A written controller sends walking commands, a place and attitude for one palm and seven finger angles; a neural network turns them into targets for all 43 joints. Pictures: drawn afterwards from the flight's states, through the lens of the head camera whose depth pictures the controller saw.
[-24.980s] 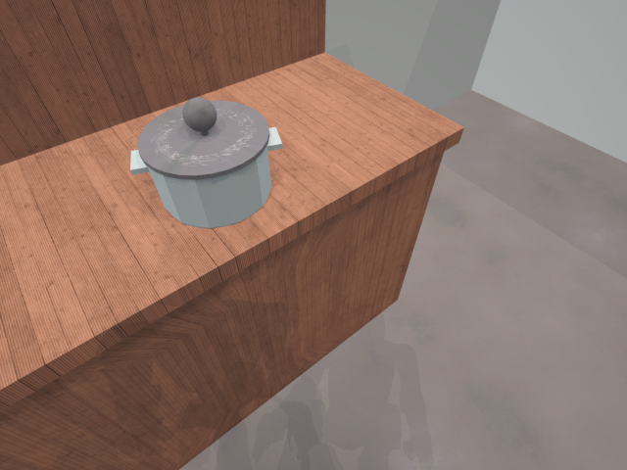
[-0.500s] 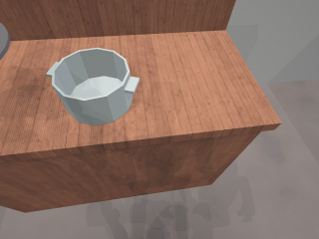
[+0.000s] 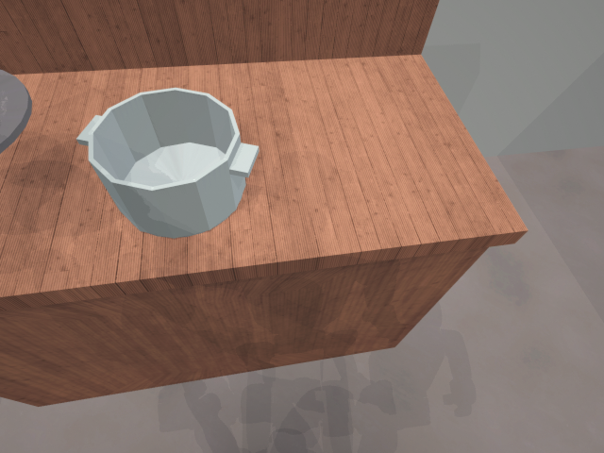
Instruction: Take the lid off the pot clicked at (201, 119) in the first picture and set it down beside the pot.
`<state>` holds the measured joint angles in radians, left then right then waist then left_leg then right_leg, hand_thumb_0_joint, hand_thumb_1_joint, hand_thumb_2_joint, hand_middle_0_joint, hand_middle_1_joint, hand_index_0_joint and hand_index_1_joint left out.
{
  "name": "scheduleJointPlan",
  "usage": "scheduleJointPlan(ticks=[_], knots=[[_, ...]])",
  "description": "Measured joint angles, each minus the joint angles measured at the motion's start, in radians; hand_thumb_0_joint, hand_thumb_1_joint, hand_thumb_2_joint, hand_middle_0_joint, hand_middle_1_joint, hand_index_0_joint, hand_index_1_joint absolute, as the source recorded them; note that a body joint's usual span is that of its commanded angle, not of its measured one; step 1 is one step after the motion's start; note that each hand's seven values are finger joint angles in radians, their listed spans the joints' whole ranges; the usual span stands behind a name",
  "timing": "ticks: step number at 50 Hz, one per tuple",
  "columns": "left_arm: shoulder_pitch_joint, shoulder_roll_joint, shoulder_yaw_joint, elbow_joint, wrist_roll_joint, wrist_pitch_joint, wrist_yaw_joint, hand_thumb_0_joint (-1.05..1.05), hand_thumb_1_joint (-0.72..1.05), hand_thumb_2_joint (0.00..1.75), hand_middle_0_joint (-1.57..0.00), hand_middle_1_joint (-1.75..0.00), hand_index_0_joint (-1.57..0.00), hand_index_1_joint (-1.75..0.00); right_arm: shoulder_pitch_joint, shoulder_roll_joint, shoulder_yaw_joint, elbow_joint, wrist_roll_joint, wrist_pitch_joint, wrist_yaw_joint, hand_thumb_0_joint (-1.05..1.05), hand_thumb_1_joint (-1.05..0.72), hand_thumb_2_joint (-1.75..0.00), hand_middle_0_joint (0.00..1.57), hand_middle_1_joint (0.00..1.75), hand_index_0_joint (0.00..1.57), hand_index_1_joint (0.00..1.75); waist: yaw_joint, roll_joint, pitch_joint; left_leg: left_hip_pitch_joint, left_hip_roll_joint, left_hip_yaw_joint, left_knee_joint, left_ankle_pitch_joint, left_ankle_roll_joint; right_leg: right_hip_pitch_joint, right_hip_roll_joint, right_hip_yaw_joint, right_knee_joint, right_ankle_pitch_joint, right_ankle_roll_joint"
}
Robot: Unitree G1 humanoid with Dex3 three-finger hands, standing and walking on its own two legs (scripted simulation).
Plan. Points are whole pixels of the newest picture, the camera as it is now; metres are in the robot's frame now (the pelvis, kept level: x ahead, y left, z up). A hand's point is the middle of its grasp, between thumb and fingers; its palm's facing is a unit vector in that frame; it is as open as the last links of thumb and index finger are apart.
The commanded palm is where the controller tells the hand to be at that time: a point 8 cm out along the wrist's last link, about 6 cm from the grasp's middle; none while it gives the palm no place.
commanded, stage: lower the lid onto the table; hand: left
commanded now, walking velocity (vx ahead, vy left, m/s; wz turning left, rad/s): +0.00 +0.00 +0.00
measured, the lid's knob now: out of the picture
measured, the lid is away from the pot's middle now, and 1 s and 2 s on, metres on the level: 0.24 0.23 0.23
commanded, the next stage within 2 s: none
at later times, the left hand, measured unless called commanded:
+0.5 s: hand out of the picture +0.47 +0.37 +0.21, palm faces -0.33 -0.28 -0.90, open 7.7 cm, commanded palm +0.51 +0.38 +0.28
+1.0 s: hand out of the picture +0.46 +0.38 +0.17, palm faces -0.39 -0.27 -0.88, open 7.7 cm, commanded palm +0.52 +0.38 +0.25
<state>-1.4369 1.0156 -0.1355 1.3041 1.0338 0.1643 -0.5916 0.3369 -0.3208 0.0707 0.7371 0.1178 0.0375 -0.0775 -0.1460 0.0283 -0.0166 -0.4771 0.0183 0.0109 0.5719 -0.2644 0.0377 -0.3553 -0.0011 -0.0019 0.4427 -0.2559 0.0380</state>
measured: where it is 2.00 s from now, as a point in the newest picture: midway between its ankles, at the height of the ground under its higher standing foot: outside the picture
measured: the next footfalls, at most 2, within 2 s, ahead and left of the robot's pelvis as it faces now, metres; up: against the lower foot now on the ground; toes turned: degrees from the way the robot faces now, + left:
none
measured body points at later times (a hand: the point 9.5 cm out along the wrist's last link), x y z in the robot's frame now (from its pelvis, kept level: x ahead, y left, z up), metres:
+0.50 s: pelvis +0.00 +0.01 +0.00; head +0.08 +0.02 +0.44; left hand +0.48 +0.38 +0.26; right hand -0.01 -0.27 -0.12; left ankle +0.01 +0.09 -0.73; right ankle -0.03 -0.15 -0.73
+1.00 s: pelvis +0.00 +0.01 -0.01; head +0.08 +0.03 +0.43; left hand +0.48 +0.39 +0.22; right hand -0.03 -0.28 -0.12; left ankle +0.01 +0.09 -0.73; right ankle -0.03 -0.15 -0.73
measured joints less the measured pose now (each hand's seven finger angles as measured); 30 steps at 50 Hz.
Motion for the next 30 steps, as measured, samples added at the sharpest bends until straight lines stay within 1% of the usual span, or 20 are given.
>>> scheduleJointPlan(ticks=[4, 6, 13, 21, 28, 30], knots=[[0.008, 0.012, 0.016, 0.003, 0.002, -0.010, 0.002, 0.00, 0.23, 0.66, -0.67, -0.98, -0.66, -0.99, 0.011, -0.003, -0.004, 0.004, -0.001, 0.007, 0.002, 0.01, -0.90, -0.90, 0.21, 0.30, 0.21, 0.30, -0.005, -0.002, -0.001, -0.006, 0.001, 0.004, 0.006, -0.005, 0.002, -0.006, 0.001, 0.004, 0.002, -0.002, 0.002], [0.005, 0.013, 0.011, 0.009, 0.002, -0.009, 0.005, 0.00, 0.23, 0.66, -0.67, -0.98, -0.66, -0.99, 0.018, -0.004, -0.007, 0.006, 0.000, 0.010, 0.003, 0.01, -0.90, -0.90, 0.21, 0.30, 0.21, 0.30, -0.007, -0.001, -0.002, -0.012, 0.001, 0.004, 0.010, -0.008, 0.002, -0.010, 0.001, 0.004, 0.003, -0.002, 0.003], [0.011, 0.001, 0.004, 0.008, 0.001, -0.016, 0.012, 0.00, 0.24, 0.66, -0.67, -0.98, -0.66, -0.99, 0.035, -0.001, -0.013, 0.016, -0.003, 0.014, 0.005, 0.01, -0.90, -0.90, 0.21, 0.30, 0.21, 0.30, -0.008, 0.000, -0.007, -0.030, -0.001, 0.003, 0.019, -0.012, 0.006, -0.026, -0.002, 0.004, 0.008, -0.005, 0.005], [0.019, -0.008, 0.032, 0.022, 0.006, -0.039, 0.023, 0.00, 0.24, 0.66, -0.67, -0.98, -0.66, -0.99, 0.036, 0.006, -0.014, 0.011, -0.007, 0.015, 0.010, 0.01, -0.90, -0.90, 0.21, 0.30, 0.21, 0.30, -0.017, 0.003, -0.017, -0.050, 0.001, 0.005, 0.035, -0.018, 0.008, -0.046, 0.000, 0.006, 0.020, -0.008, 0.007], [0.031, -0.011, 0.046, 0.031, 0.008, -0.054, 0.032, 0.00, 0.24, 0.66, -0.67, -0.98, -0.66, -0.99, 0.035, 0.008, -0.014, 0.002, -0.008, 0.022, 0.012, 0.01, -0.90, -0.90, 0.21, 0.30, 0.21, 0.30, -0.020, 0.008, -0.022, -0.062, 0.002, 0.007, 0.045, -0.019, 0.008, -0.059, 0.001, 0.008, 0.033, -0.010, 0.008], [0.031, -0.010, 0.040, 0.044, 0.005, -0.056, 0.036, 0.00, 0.24, 0.66, -0.67, -0.98, -0.66, -1.00, 0.033, 0.008, -0.013, 0.001, -0.006, 0.025, 0.012, 0.01, -0.90, -0.90, 0.21, 0.30, 0.21, 0.30, -0.022, 0.009, -0.023, -0.067, 0.003, 0.007, 0.050, -0.020, 0.008, -0.065, 0.002, 0.008, 0.039, -0.012, 0.009]])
